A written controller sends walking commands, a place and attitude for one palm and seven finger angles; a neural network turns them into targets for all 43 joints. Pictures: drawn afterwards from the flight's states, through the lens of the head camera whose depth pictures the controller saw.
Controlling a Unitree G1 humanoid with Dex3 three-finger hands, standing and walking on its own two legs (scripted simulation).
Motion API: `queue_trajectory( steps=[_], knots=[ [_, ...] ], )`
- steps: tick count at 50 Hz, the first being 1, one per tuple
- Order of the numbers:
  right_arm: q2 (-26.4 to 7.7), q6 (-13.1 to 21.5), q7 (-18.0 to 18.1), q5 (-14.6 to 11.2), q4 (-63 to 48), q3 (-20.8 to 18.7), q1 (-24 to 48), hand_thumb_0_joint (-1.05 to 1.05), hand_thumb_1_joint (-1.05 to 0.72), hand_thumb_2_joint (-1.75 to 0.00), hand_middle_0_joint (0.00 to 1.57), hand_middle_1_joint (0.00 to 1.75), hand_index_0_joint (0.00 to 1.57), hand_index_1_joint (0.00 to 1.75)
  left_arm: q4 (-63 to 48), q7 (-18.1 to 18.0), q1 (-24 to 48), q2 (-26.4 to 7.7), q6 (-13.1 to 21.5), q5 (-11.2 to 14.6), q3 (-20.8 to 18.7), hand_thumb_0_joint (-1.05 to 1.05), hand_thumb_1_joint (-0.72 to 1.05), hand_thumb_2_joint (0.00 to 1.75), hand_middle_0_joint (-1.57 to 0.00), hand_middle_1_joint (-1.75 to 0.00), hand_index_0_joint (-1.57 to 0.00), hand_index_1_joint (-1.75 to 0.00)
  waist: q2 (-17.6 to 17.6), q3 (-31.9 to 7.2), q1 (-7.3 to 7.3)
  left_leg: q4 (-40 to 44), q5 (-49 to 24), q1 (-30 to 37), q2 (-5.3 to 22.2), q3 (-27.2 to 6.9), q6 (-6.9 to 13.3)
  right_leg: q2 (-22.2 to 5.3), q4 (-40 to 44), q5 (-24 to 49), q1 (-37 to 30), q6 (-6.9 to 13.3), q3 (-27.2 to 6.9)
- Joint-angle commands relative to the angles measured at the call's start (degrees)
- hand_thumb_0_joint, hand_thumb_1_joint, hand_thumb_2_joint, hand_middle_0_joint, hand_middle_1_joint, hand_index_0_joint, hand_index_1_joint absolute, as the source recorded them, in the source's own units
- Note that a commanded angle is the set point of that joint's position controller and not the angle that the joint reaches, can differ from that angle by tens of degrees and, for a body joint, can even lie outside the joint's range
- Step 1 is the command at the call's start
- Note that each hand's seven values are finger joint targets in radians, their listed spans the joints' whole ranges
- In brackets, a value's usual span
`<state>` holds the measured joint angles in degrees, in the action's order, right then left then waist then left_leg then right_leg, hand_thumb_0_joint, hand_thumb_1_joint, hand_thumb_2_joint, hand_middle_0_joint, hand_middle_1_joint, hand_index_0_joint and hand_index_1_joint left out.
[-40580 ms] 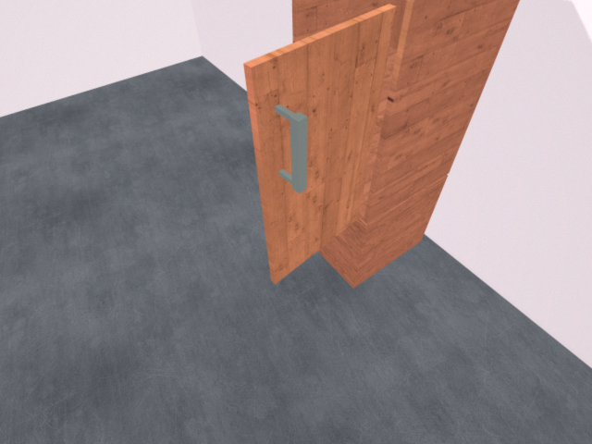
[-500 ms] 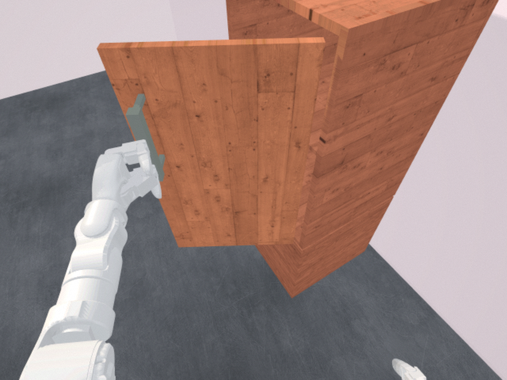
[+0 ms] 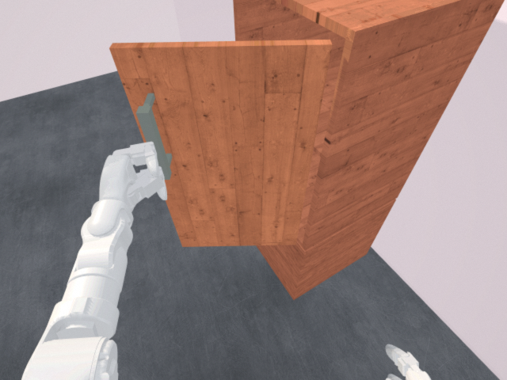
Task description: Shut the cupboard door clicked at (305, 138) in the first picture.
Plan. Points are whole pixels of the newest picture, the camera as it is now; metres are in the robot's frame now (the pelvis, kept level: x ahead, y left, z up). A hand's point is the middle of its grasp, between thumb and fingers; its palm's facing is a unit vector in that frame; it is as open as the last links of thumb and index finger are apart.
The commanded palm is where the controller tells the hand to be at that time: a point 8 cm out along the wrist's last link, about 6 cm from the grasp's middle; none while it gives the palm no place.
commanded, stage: push the door shut along its arc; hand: left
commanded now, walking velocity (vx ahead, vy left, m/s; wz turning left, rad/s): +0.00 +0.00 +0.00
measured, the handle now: (158, 138) +0.50 +0.19 +0.11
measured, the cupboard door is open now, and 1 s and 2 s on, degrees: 60 41 30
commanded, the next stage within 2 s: pull the fist back off the door in 1.76 s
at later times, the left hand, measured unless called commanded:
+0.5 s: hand (170, 149) +0.46 +0.16 +0.12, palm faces -0.08 -1.00 -0.02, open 3.1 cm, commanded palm +0.46 +0.20 +0.12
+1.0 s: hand (190, 127) +0.52 +0.14 +0.12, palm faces -0.22 -0.98 -0.01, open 3.1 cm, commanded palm +0.53 +0.17 +0.12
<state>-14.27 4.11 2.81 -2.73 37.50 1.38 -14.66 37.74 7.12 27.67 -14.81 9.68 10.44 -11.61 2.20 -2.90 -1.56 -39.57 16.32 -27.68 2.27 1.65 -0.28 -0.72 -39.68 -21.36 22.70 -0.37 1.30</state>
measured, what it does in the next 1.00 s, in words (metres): stands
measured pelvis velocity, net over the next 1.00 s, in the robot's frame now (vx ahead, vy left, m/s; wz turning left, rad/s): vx -0.01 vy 0.01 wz -0.01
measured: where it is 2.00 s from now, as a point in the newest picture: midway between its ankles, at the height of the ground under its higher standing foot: outside the picture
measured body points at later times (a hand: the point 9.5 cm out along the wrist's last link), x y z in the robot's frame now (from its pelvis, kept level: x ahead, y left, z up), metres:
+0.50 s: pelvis -0.01 +0.00 -0.01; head +0.05 +0.00 +0.43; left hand +0.46 +0.22 +0.12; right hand +0.02 -0.27 -0.13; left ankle +0.04 +0.12 -0.72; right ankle -0.01 -0.12 -0.72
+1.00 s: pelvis -0.01 +0.01 -0.03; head +0.10 +0.02 +0.41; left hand +0.53 +0.19 +0.12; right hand -0.02 -0.27 -0.14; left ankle +0.04 +0.12 -0.72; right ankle -0.01 -0.12 -0.72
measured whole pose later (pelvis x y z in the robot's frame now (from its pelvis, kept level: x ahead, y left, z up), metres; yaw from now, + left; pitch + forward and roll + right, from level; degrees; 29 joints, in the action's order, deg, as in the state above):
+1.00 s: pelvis -0.01 +0.01 -0.03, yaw +0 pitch +17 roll -3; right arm -16.6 5.1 1.8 -0.5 41.4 1.0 -22.8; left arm 74.6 20.7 66.3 -30.8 13.3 6.7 -15.0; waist 2.5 -3.9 -11.1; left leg -50.4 18.5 -49.3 3.2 0.1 0.3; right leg 0.2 -48.3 -22.8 42.9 -0.7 2.3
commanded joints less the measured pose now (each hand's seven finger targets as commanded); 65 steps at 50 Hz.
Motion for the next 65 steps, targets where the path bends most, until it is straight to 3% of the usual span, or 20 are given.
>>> queue_trajectory(
  steps=[1,5,6,9,12,14,16,18,24,31,40,42,50,51,52,55,58,61,63,65],
  knots=[
    [-8.1,2.1,1.2,-0.2,-5.6,-2.9,-0.2,0.00,-0.90,-0.90,0.20,0.30,0.20,0.30,-9.4,1.2,33.9,-12.4,5.6,0.4,-1.8,0.00,0.90,0.90,-1.30,-1.50,-1.30,-1.50,-1.2,-15.1,-2.88,3.8,-4.4,13.1,-1.8,-1.4,1.8,2.0,6.6,11.4,2.9,0.8,0.0],
    [-8.4,2.1,1.1,-0.2,-4.7,-2.8,-1.6,0.00,-0.90,-0.90,0.20,0.30,0.20,0.30,-0.5,3.2,37.2,-11.9,6.0,0.7,-1.3,0.00,0.90,0.90,-1.30,-1.50,-1.30,-1.50,-1.8,-15.3,-3.45,3.3,-4.1,11.6,-1.9,-1.9,1.6,2.0,5.6,11.3,4.7,0.9,0.4],
    [-8.9,2.0,1.1,0.0,-4.3,-3.0,-2.6,0.00,-0.90,-0.90,0.20,0.30,0.20,0.30,1.5,3.4,37.8,-14.5,6.2,0.5,-3.3,0.00,0.90,0.90,-1.30,-1.50,-1.30,-1.50,-2.9,-15.9,-3.34,2.9,-4.3,11.0,-1.9,-1.9,1.7,1.9,5.5,11.2,4.3,0.9,0.2],
    [-9.0,1.8,0.5,0.1,-4.6,-3.2,-3.7,0.00,-0.90,-0.90,0.20,0.30,0.20,0.30,4.4,4.6,39.0,-14.1,6.8,0.4,-3.3,0.00,0.90,0.90,-1.30,-1.50,-1.30,-1.50,-0.8,-18.6,-2.95,2.1,-6.9,11.3,-1.9,-1.8,1.5,1.9,4.0,14.1,4.3,1.1,0.4],
    [-9.6,1.4,0.5,0.1,-4.2,-3.5,-5.1,0.00,-0.90,-0.90,0.20,0.30,0.20,0.30,7.0,5.8,42.1,-15.5,7.7,0.4,-3.4,0.00,0.90,0.90,-1.30,-1.50,-1.30,-1.50,-3.6,-17.3,-4.53,1.4,-5.5,9.3,-1.7,-1.9,1.9,2.1,4.1,13.1,5.9,0.7,0.1],
    [-9.7,1.4,0.5,0.1,-3.6,-3.5,-5.9,0.00,-0.90,-0.90,0.20,0.30,0.20,0.30,8.6,6.7,46.9,-14.5,8.1,0.2,-1.6,0.00,0.90,0.90,-1.30,-1.50,-1.30,-1.50,-1.8,-15.8,-5.79,1.2,-3.6,8.4,-1.7,-2.1,1.8,2.2,4.0,10.9,8.3,0.8,0.1],
    [-10.5,1.3,0.6,0.3,-3.1,-3.8,-7.3,0.00,-0.90,-0.90,0.20,0.30,0.20,0.30,10.0,7.0,48.4,-17.9,8.6,0.0,-4.0,0.00,0.90,0.90,-1.30,-1.50,-1.30,-1.50,-2.2,-17.4,-5.81,0.7,-3.5,8.5,-1.7,-2.5,1.9,2.4,3.8,9.9,8.6,1.0,0.1],
    [-10.4,1.4,0.6,0.3,-2.8,-3.9,-7.7,0.00,-0.90,-0.90,0.20,0.30,0.20,0.30,9.9,7.6,51.5,-17.4,9.1,-0.1,-3.0,0.00,0.90,0.90,-1.30,-1.50,-1.30,-1.50,0.7,-19.8,-6.55,0.2,-3.9,9.5,-1.5,-2.7,1.8,2.3,3.1,10.0,9.8,0.9,0.0],
    [-11.2,1.8,0.4,0.7,-0.9,-4.2,-10.6,0.00,-0.90,-0.90,0.20,0.30,0.20,0.30,14.1,9.7,56.9,-17.1,9.2,-0.4,-1.4,0.00,0.90,0.90,-1.30,-1.50,-1.30,-1.50,0.8,-20.7,-8.91,-1.1,-3.5,9.3,-1.1,-3.7,1.8,2.7,2.4,8.5,14.0,0.8,0.4],
    [-12.0,1.9,0.5,1.1,0.2,-4.3,-13.4,0.00,-0.90,-0.90,0.20,0.30,0.20,0.30,16.7,10.7,61.4,-22.7,9.3,-1.1,-4.7,0.00,0.90,0.90,-1.30,-1.50,-1.30,-1.50,2.6,-23.0,-9.51,-2.9,-5.0,7.9,-1.1,-4.1,2.0,2.9,1.3,8.9,15.3,1.0,0.2],
    [-12.7,1.8,0.1,1.3,0.8,-4.3,-15.4,0.00,-0.90,-0.90,0.20,0.30,0.20,0.30,22.5,12.6,66.9,-23.7,8.0,-2.2,-3.9,0.00,0.90,0.90,-1.30,-1.50,-1.30,-1.50,2.1,-22.5,-12.22,-4.8,-3.9,5.6,-0.6,-4.6,2.1,3.1,0.6,7.6,19.8,0.8,0.2],
    [-12.7,2.0,0.2,1.6,1.1,-4.3,-16.1,0.00,-0.90,-0.90,0.20,0.30,0.20,0.30,21.0,12.9,70.3,-23.6,8.5,-2.6,-3.2,0.00,0.90,0.90,-1.30,-1.50,-1.30,-1.50,4.1,-25.5,-12.89,-5.6,-6.1,7.6,-0.5,-5.0,2.0,3.1,-0.3,8.9,20.9,0.8,0.3],
    [-12.7,1.8,-0.2,2.3,1.4,-4.4,-17.9,0.00,-0.90,-0.90,0.20,0.30,0.20,0.30,23.4,14.8,73.0,-23.8,7.2,-3.3,-3.1,0.00,0.90,0.90,-1.30,-1.50,-1.30,-1.50,7.0,-28.6,-13.43,-8.1,-10.8,8.9,-0.5,-5.6,1.9,3.5,-2.0,11.3,23.2,1.2,0.9],
    [-12.8,1.7,-0.1,2.4,1.4,-4.3,-18.5,0.00,-0.90,-0.90,0.20,0.30,0.20,0.30,23.7,14.7,72.4,-24.3,7.0,-2.9,-4.1,0.00,0.90,0.90,-1.30,-1.50,-1.30,-1.50,5.7,-29.1,-13.52,-8.4,-12.3,9.0,-0.6,-5.4,2.1,3.6,-2.2,12.5,22.5,1.2,1.1],
    [-13.1,1.4,-0.1,2.4,1.3,-4.3,-18.6,0.00,-0.90,-0.90,0.20,0.30,0.20,0.30,25.7,14.6,72.0,-27.0,6.5,-3.4,-6.0,0.00,0.90,0.90,-1.30,-1.50,-1.30,-1.50,4.8,-28.7,-13.35,-8.5,-11.6,7.7,-0.4,-5.5,2.0,3.6,-2.3,12.2,22.7,1.1,0.9],
    [-13.1,0.9,-0.1,2.5,1.6,-4.1,-19.1,0.00,-0.90,-0.90,0.20,0.30,0.20,0.30,27.0,14.1,75.0,-27.4,5.7,-4.8,-5.0,0.00,0.90,0.90,-1.30,-1.50,-1.30,-1.50,4.6,-26.1,-14.56,-8.9,-9.9,5.2,-0.4,-5.4,2.2,3.6,-2.2,11.2,23.9,0.9,0.9],
    [-13.0,0.8,-0.3,3.1,1.3,-4.3,-19.7,0.00,-0.90,-0.90,0.20,0.30,0.20,0.30,24.1,14.2,76.4,-27.9,6.4,-5.0,-5.6,0.00,0.90,0.90,-1.30,-1.50,-1.30,-1.50,8.2,-31.5,-13.83,-9.7,-14.5,8.8,-0.6,-5.8,1.9,3.6,-3.3,13.8,23.5,1.3,1.1],
    [-13.0,0.3,-0.2,3.2,1.3,-4.2,-20.5,0.00,-0.90,-0.90,0.20,0.30,0.20,0.30,27.5,14.5,75.7,-27.9,5.5,-5.3,-5.7,0.00,0.90,0.90,-1.30,-1.50,-1.30,-1.50,5.5,-29.2,-14.77,-10.1,-14.1,6.7,-0.7,-5.3,2.3,3.9,-3.2,14.2,23.6,1.1,1.2],
    [-13.5,-0.1,-0.1,3.3,1.0,-4.1,-20.9,0.00,-0.90,-0.90,0.20,0.30,0.20,0.30,28.8,14.5,75.8,-32.6,4.8,-6.2,-8.8,0.00,0.90,0.90,-1.30,-1.50,-1.30,-1.50,4.7,-29.7,-14.13,-10.5,-14.1,4.0,-0.8,-4.9,2.4,3.8,-3.5,15.5,21.9,1.0,0.8],
    [-13.3,-0.4,-0.2,3.6,0.7,-4.2,-21.3,0.00,-0.90,-0.90,0.20,0.30,0.20,0.30,27.7,14.9,76.2,-33.3,4.8,-6.8,-8.9,0.00,0.90,0.90,-1.30,-1.50,-1.30,-1.50,5.6,-31.5,-14.00,-10.9,-15.7,4.0,-0.9,-4.6,2.4,3.8,-3.9,17.9,20.7,0.9,0.6]
  ],
)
